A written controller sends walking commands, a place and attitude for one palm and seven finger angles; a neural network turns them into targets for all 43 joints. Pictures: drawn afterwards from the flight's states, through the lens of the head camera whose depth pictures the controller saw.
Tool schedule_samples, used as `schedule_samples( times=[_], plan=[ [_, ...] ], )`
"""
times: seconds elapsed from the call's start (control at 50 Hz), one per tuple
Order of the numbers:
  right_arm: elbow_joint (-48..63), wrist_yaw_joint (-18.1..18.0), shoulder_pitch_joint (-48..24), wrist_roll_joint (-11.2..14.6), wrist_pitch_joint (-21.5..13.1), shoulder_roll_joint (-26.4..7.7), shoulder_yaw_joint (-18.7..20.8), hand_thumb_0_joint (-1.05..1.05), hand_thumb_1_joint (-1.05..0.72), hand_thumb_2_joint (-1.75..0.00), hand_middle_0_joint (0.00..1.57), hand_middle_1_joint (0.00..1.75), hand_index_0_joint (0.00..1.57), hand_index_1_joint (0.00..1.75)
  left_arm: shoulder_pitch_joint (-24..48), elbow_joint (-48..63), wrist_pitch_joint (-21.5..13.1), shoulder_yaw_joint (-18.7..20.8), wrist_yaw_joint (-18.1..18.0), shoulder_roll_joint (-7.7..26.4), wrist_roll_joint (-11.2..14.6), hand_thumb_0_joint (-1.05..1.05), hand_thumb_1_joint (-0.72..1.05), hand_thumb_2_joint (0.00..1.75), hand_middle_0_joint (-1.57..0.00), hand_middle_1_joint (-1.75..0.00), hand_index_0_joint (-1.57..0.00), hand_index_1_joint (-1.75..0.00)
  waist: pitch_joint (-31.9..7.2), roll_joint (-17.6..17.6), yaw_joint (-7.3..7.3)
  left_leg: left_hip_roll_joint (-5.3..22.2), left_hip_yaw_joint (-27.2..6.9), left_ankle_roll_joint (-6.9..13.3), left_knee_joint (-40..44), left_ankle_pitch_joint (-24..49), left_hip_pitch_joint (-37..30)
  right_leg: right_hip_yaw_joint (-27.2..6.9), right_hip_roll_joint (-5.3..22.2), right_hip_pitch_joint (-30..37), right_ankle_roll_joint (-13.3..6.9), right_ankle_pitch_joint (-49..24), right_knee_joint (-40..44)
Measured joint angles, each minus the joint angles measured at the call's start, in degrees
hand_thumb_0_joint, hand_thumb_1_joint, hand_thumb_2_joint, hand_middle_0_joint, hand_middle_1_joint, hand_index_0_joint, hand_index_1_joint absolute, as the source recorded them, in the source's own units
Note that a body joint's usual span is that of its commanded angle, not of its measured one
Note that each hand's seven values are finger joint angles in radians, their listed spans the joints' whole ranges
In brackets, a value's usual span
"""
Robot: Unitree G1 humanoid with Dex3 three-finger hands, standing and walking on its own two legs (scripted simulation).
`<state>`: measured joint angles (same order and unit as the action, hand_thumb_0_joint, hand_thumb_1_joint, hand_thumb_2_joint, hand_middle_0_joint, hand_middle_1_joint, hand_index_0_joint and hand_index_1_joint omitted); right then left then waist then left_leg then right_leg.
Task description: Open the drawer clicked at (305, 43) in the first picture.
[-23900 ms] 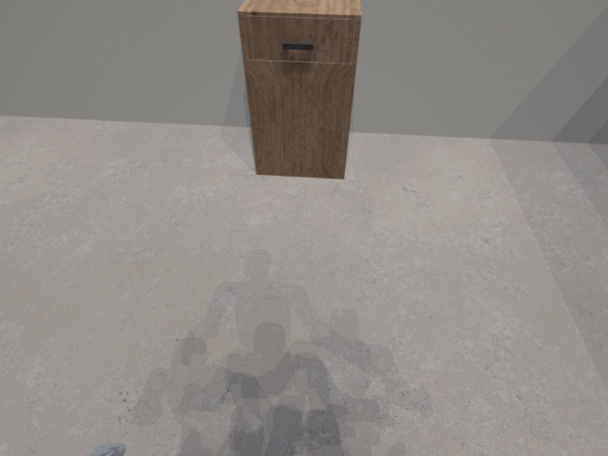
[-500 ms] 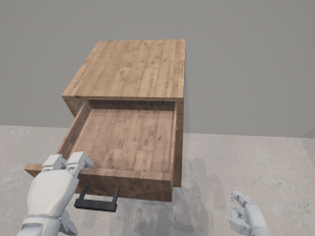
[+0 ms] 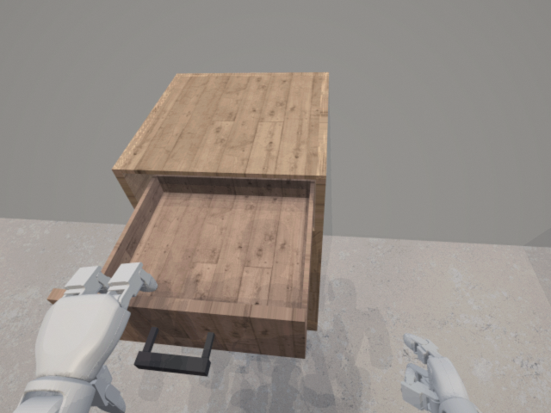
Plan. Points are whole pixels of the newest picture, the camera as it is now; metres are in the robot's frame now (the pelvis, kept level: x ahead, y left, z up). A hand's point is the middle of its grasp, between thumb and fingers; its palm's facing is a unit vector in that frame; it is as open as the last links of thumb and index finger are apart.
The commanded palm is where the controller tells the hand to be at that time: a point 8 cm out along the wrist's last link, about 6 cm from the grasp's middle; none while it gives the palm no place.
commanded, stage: draw the hand back to the body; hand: left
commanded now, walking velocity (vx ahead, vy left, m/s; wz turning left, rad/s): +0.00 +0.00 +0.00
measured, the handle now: (177, 349) +0.22 +0.22 -0.08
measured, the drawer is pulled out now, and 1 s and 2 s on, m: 0.30 0.30 0.30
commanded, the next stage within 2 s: step back with the hand held close in 1.38 s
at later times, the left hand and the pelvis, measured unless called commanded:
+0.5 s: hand (111, 320) +0.18 +0.23 +0.11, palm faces +0.27 -0.74 -0.62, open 13.7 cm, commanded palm +0.14 +0.26 +0.16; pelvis +0.01 +0.00 +0.01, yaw +2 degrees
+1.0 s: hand (84, 305) +0.18 +0.24 +0.16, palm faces +0.42 -0.81 -0.41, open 10.2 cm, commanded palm +0.12 +0.28 +0.18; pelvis +0.01 -0.01 +0.01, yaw +3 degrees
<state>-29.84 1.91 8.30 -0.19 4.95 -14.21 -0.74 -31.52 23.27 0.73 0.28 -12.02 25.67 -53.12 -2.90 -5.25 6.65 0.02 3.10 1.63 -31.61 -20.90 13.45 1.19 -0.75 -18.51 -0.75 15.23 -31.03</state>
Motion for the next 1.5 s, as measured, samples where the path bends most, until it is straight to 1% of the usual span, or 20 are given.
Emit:
schedule_samples(
  times=[0.12, 0.24, 0.32, 0.4, 0.42, 0.44, 0.46, 0.48, 0.5, 0.52, 0.54, 0.56, 0.6, 0.68, 0.8, 0.96, 1.12, 1.26, 1.36, 1.5],
  plan=[
    [-0.01, -0.47, 0.08, 0.15, 0.26, -0.60, 0.00, 0.01, -0.91, -0.90, 0.20, 0.30, 0.20, 0.29, 0.26, 0.49, 0.94, 1.03, 1.79, 0.44, 1.74, 0.00, -0.49, 0.30, -0.32, -1.20, -0.32, -1.20, 0.33, -0.38, 0.12, -0.28, -0.47, 0.24, 0.66, 0.33, -0.60, 0.43, 0.29, 0.96, 0.27, -0.30, 1.01],
    [0.34, -0.66, 0.34, 0.09, 0.35, -0.72, -0.31, 0.01, -0.91, -0.90, 0.20, 0.30, 0.20, 0.29, 0.48, 1.73, -0.06, 0.92, 2.94, 1.25, 1.69, 0.00, -0.49, 0.30, -0.32, -1.20, -0.32, -1.20, 0.49, -0.36, 0.39, -0.38, -0.58, 0.33, 1.23, 0.53, -1.05, 0.52, 0.38, 1.55, 0.41, -0.56, 1.78],
    [0.53, -0.70, 0.27, 0.30, 0.53, -0.51, -0.57, 0.01, -0.91, -0.90, 0.20, 0.30, 0.20, 0.29, -0.29, 2.71, -0.54, 2.23, 2.90, 2.32, 2.30, 0.00, -0.49, 0.30, -0.32, -1.20, -0.32, -1.20, 0.67, -0.39, 0.25, -0.37, -0.54, 0.34, 1.64, 0.59, -1.49, 0.46, 0.34, 1.99, 0.45, -0.67, 2.22],
    [0.64, -0.80, 0.26, 0.41, 0.82, -0.51, -0.65, 0.01, -0.91, -0.90, 0.20, 0.30, 0.20, 0.29, -0.65, 3.11, 0.03, 3.82, 3.43, 3.36, 3.22, 0.00, -0.49, 0.30, -0.32, -1.20, -0.32, -1.20, 0.83, -0.48, 0.20, -0.39, -0.65, 0.39, 2.06, 0.75, -1.79, 0.57, 0.36, 2.41, 0.52, -0.85, 2.76],
    [0.60, -1.21, 0.14, 0.79, 0.04, -0.44, -0.59, 0.01, -0.91, -0.90, 0.20, 0.30, 0.20, 0.29, -0.51, 3.25, -0.57, 4.73, 3.94, 2.27, 12.75, 0.00, -0.49, 0.30, -0.32, -1.20, -0.32, -1.20, 1.74, -0.69, -0.37, -0.47, -0.96, 0.44, 2.16, 0.79, -2.49, 0.86, 0.45, 3.30, 0.56, -0.85, 2.98],
    [0.43, -1.93, 0.14, 1.15, -1.62, -0.16, -0.59, 0.01, -0.91, -0.90, 0.20, 0.30, 0.20, 0.29, -0.39, 2.94, -1.47, 5.77, 4.06, 0.17, 22.76, 0.00, -0.49, 0.30, -0.32, -1.19, -0.32, -1.20, 2.78, -0.76, -1.09, -0.62, -1.26, 0.50, 2.35, 0.83, -3.42, 1.14, 0.62, 4.31, 0.59, -0.75, 3.11],
    [0.27, -2.83, 0.35, 1.32, -3.31, 0.31, -0.67, 0.01, -0.91, -0.90, 0.20, 0.30, 0.20, 0.29, -0.46, 2.62, -2.08, 6.60, 4.16, -2.20, 31.04, 0.00, -0.48, 0.31, -0.31, -1.19, -0.32, -1.19, 3.57, -0.62, -1.79, -0.78, -1.50, 0.52, 2.72, 0.91, -4.38, 1.36, 0.79, 5.26, 0.62, -0.60, 3.25],
    [0.10, -3.77, 0.89, 1.34, -4.90, 0.84, -0.78, 0.01, -0.91, -0.90, 0.20, 0.30, 0.20, 0.29, -0.60, 2.56, -2.37, 7.07, 4.27, -4.37, 37.28, 0.00, -0.47, 0.31, -0.31, -1.18, -0.32, -1.19, 4.03, -0.33, -2.31, -0.92, -1.76, 0.50, 3.27, 1.05, -5.32, 1.59, 0.93, 6.20, 0.65, -0.49, 3.55],
    [-0.18, -4.60, 1.63, 1.20, -6.41, 1.36, -0.90, 0.01, -0.91, -0.90, 0.20, 0.30, 0.20, 0.29, -0.75, 2.75, -2.61, 7.26, 4.27, -6.10, 41.84, 0.00, -0.46, 0.31, -0.31, -1.18, -0.32, -1.18, 4.19, 0.07, -2.62, -1.02, -2.03, 0.44, 3.88, 1.23, -6.20, 1.84, 1.03, 7.09, 0.66, -0.42, 3.96],
    [-0.68, -5.27, 2.38, 1.00, -7.80, 1.79, -1.08, 0.01, -0.91, -0.90, 0.20, 0.30, 0.20, 0.29, -0.88, 3.10, -2.89, 7.36, 4.20, -7.34, 45.15, 0.00, -0.45, 0.32, -0.31, -1.17, -0.32, -1.17, 4.19, 0.47, -2.79, -1.04, -2.29, 0.36, 4.45, 1.39, -7.01, 2.10, 1.06, 7.95, 0.63, -0.41, 4.44],
    [-1.27, -5.73, 3.08, 0.78, -9.01, 2.13, -1.28, 0.01, -0.91, -0.90, 0.20, 0.30, 0.20, 0.29, -0.97, 3.50, -3.25, 7.41, 4.08, -8.20, 47.50, 0.00, -0.43, 0.33, -0.31, -1.16, -0.32, -1.16, 4.07, 0.85, -2.90, -1.03, -2.55, 0.27, 4.95, 1.51, -7.72, 2.34, 1.05, 8.74, 0.58, -0.42, 4.93],
    [-1.89, -6.02, 3.66, 0.62, -9.99, 2.39, -1.47, 0.01, -0.91, -0.90, 0.20, 0.30, 0.20, 0.29, -0.97, 3.83, -3.68, 7.48, 3.98, -8.83, 49.24, 0.00, -0.41, 0.34, -0.31, -1.14, -0.31, -1.15, 3.96, 1.18, -2.99, -1.01, -2.79, 0.19, 5.39, 1.61, -8.35, 2.58, 1.03, 9.47, 0.52, -0.44, 5.39],
    [-3.08, -6.28, 4.37, 0.40, -11.35, 2.76, -1.75, 0.01, -0.91, -0.90, 0.20, 0.30, 0.20, 0.29, -0.65, 4.34, -4.37, 7.82, 3.94, -9.48, 51.53, 0.00, -0.36, 0.36, -0.31, -1.11, -0.31, -1.11, 3.90, 1.74, -3.12, -0.91, -3.18, 0.03, 6.04, 1.76, -9.32, 2.98, 0.93, 10.63, 0.39, -0.54, 6.19],
    [-4.85, -6.24, 4.28, 0.24, -12.38, 3.07, -1.91, 0.01, -0.91, -0.90, 0.20, 0.30, 0.20, 0.29, 0.56, 4.20, -5.47, 9.93, 4.35, -8.88, 53.75, 0.00, -0.25, 0.41, -0.30, -1.04, -0.30, -1.04, 4.18, 2.39, -3.31, -0.56, -3.46, -0.27, 6.85, 2.08, -10.20, 3.28, 0.56, 11.75, 0.07, -1.02, 7.41],
    [-5.36, -5.77, 3.25, 0.30, -12.80, 2.55, -1.13, 0.01, -0.91, -0.90, 0.20, 0.30, 0.20, 0.30, 0.35, 4.21, -5.91, 12.72, 5.01, -7.79, 55.10, 0.00, -0.06, 0.49, -0.28, -0.91, -0.28, -0.92, 4.21, 2.17, -3.71, -0.25, -3.32, -0.51, 7.65, 2.65, -10.18, 3.17, 0.22, 11.75, -0.15, -1.77, 8.42],
    [-5.42, -5.92, 1.89, 0.55, -12.37, 1.79, -0.07, 0.01, -0.91, -0.90, 0.20, 0.30, 0.20, 0.29, -0.66, 4.89, -6.19, 14.18, 5.39, -7.40, 55.59, 0.00, 0.21, 0.61, -0.26, -0.74, -0.26, -0.74, 4.00, 1.57, -3.28, -0.09, -3.42, -0.69, 8.17, 3.23, -10.07, 3.28, 0.06, 11.75, -0.34, -2.38, 9.10],
    [-5.46, -6.05, 1.40, 0.68, -12.20, 1.99, -0.12, 0.01, -0.91, -0.90, 0.20, 0.30, 0.20, 0.29, -0.09, 4.29, -6.15, 15.89, 5.11, -7.28, 55.96, 0.01, 0.49, 0.73, -0.24, -0.56, -0.24, -0.56, 3.91, 1.17, -2.77, 0.03, -3.58, -0.91, 8.43, 3.70, -10.34, 3.46, -0.05, 12.05, -0.60, -2.76, 9.31],
    [-5.78, -5.90, 1.58, 0.72, -12.38, 2.21, -0.41, 0.01, -0.91, -0.90, 0.20, 0.30, 0.20, 0.29, 0.30, 4.01, -6.16, 15.65, 5.03, -7.76, 55.99, 0.01, 0.72, 0.83, -0.22, -0.41, -0.22, -0.41, 4.01, 0.81, -2.71, 0.04, -3.64, -1.05, 8.46, 4.03, -10.47, 3.54, -0.05, 12.11, -0.76, -2.97, 9.17],
    [-6.07, -5.91, 1.88, 0.73, -12.45, 2.31, -0.46, 0.01, -0.91, -0.90, 0.20, 0.30, 0.20, 0.29, 0.17, 3.84, -6.21, 15.52, 5.07, -7.73, 56.03, 0.02, 0.82, 0.87, -0.21, -0.34, -0.22, -0.35, 4.05, 0.69, -2.85, 0.11, -3.55, -1.16, 8.47, 4.22, -10.50, 3.46, -0.11, 12.03, -0.89, -3.09, 9.01],
    [-6.41, -5.96, 2.24, 0.85, -12.64, 2.11, -0.20, 0.01, -0.91, -0.90, 0.20, 0.30, 0.20, 0.29, 0.07, 3.48, -6.43, 15.69, 4.95, -7.62, 56.06, 0.02, 0.87, 0.89, -0.21, -0.31, -0.21, -0.31, 4.24, 0.64, -3.06, 0.28, -3.40, -1.32, 8.43, 4.45, -10.39, 3.34, -0.28, 11.84, -1.08, -3.37, 8.95]
  ],
)
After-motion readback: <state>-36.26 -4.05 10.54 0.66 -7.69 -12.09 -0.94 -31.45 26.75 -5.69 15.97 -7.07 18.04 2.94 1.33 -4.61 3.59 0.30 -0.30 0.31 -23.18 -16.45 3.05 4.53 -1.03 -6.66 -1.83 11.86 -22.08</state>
